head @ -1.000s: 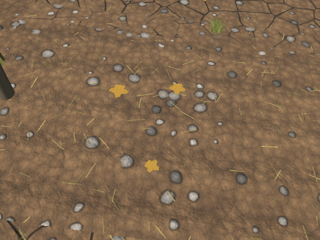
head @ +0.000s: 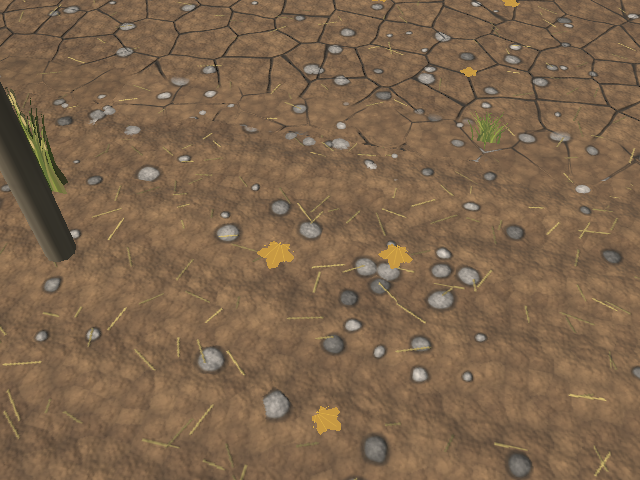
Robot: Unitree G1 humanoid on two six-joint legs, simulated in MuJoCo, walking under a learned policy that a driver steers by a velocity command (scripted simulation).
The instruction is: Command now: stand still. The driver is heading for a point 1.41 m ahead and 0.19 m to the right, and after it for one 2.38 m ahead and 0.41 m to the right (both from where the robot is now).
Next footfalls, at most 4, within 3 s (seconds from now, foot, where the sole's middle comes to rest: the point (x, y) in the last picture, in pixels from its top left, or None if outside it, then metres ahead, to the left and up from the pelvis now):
1.56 left None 0.09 0.13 -0.77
2.04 right None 0.47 -0.08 -0.77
2.58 left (269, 361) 0.78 0.16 -0.77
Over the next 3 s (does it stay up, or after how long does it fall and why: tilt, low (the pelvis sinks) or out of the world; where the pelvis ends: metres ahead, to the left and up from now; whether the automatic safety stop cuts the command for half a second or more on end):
stays up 0.82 0.05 0.00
